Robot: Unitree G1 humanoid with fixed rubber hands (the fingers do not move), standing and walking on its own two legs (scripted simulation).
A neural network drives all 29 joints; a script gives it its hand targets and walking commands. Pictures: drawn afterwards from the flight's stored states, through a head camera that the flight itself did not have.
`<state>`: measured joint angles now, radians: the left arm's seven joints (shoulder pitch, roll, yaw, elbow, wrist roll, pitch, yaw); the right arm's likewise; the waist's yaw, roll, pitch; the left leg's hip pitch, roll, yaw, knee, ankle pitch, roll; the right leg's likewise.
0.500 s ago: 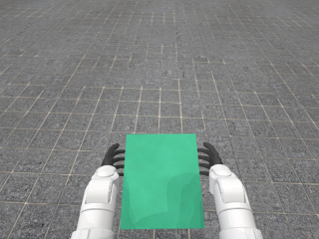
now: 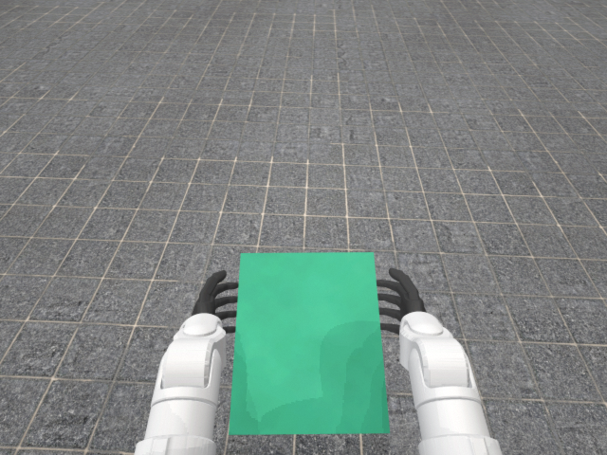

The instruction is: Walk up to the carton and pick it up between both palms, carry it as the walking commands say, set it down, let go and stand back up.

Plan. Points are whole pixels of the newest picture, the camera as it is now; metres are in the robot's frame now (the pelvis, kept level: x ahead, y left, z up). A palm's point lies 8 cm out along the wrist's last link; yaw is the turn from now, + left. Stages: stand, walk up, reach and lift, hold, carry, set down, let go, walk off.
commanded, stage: hold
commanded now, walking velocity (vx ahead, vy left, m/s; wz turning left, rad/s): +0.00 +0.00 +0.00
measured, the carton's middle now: (307, 343) +0.30 +0.00 -0.07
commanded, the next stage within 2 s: set down in 0.34 s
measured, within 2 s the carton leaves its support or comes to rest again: neither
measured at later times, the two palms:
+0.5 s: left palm (214, 289) +0.33 +0.13 +0.04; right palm (414, 287) +0.32 -0.15 +0.04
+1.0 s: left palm (227, 309) +0.33 +0.12 -0.02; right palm (409, 306) +0.33 -0.16 -0.02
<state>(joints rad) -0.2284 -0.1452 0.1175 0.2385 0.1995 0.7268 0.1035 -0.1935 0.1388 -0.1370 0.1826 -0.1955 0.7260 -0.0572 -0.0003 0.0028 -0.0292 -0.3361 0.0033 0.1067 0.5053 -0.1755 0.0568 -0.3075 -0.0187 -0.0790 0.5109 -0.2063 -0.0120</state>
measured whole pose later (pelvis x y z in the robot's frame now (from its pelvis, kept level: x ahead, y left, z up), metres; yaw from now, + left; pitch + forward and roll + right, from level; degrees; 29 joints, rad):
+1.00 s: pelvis +0.02 -0.02 -0.01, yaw -1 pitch +3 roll +0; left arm -0.40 -0.19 0.36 0.54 0.36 0.44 0.04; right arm -0.39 0.19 -0.35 0.56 -0.30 0.41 -0.07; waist 0.02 -0.02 0.01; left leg -0.40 -0.05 -0.05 0.59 -0.23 0.02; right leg -0.38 0.08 0.03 0.59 -0.26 -0.05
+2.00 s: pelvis -0.01 -0.02 -0.13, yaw +0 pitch +37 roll +0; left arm -0.65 -0.13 0.38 0.61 0.21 0.14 0.16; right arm -0.62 0.20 -0.38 0.58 -0.22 0.14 -0.18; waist 0.01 -0.01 -0.18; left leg -1.48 -0.11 -0.07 1.24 -0.41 0.00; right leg -1.46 0.12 0.04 1.26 -0.44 -0.02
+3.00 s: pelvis -0.05 -0.01 -0.28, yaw -2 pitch +43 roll -2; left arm -1.08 -0.02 0.40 0.76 0.20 0.23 0.23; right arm -1.06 0.02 -0.44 0.74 -0.18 0.23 -0.15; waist 0.01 0.00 -0.02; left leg -2.01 -0.16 -0.05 1.77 -0.51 0.00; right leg -1.98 0.16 0.02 1.78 -0.55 0.02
